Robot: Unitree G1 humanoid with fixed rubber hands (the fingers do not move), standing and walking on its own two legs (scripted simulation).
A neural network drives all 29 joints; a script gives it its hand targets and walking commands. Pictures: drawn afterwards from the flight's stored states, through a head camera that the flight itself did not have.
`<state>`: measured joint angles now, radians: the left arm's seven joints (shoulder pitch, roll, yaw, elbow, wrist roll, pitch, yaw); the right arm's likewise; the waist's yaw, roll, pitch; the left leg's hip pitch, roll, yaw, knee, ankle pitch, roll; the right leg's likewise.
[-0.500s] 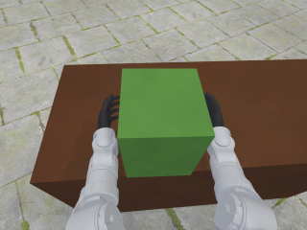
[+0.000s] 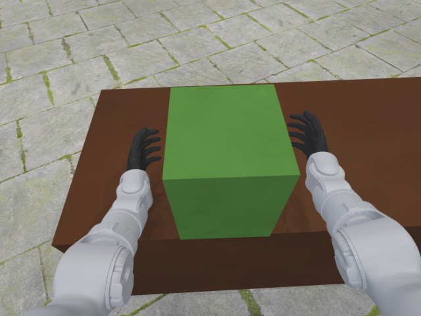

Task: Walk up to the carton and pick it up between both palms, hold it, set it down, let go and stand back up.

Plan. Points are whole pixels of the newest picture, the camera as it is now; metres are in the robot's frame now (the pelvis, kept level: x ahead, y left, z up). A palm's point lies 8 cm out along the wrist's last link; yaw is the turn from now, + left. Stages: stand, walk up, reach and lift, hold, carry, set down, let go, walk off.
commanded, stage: set down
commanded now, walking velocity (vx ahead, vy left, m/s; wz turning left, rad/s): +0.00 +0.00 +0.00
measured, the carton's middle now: (223, 167) +0.43 +0.03 +0.03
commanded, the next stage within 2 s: none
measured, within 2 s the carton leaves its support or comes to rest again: neither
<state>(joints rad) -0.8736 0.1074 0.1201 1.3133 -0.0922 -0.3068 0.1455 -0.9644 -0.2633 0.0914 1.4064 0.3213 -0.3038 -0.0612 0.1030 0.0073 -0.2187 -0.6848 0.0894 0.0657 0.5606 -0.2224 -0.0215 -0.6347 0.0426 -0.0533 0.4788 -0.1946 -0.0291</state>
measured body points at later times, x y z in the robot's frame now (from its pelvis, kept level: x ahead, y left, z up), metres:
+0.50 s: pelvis -0.01 -0.01 +0.01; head +0.03 -0.01 +0.46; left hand +0.43 +0.20 +0.14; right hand +0.48 -0.16 +0.16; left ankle +0.01 +0.13 -0.73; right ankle +0.00 -0.10 -0.73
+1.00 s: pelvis -0.01 -0.01 +0.02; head +0.01 +0.00 +0.47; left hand +0.40 +0.22 +0.15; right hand +0.45 -0.17 +0.16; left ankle +0.01 +0.13 -0.73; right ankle +0.00 -0.10 -0.73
